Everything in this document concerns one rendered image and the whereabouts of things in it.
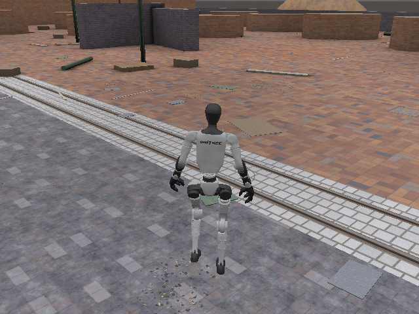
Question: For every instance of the left robot upper arm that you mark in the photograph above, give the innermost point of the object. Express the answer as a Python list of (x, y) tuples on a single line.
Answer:
[(186, 148)]

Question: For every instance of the robot right hand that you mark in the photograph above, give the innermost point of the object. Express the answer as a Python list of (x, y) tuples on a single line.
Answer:
[(249, 194)]

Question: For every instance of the right robot upper arm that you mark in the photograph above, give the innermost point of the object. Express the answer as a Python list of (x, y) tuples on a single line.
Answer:
[(235, 150)]

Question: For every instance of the right robot forearm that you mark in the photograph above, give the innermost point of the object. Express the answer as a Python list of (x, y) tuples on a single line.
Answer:
[(245, 176)]

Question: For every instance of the robot left thigh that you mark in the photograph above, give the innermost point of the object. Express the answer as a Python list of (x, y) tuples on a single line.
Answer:
[(193, 191)]

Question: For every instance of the left robot shin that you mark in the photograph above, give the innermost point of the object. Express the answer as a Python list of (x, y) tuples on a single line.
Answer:
[(195, 231)]

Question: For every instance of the left robot forearm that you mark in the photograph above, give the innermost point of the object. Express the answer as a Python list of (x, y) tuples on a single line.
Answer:
[(178, 170)]

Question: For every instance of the robot left hand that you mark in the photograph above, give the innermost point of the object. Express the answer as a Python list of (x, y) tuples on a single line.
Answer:
[(179, 182)]

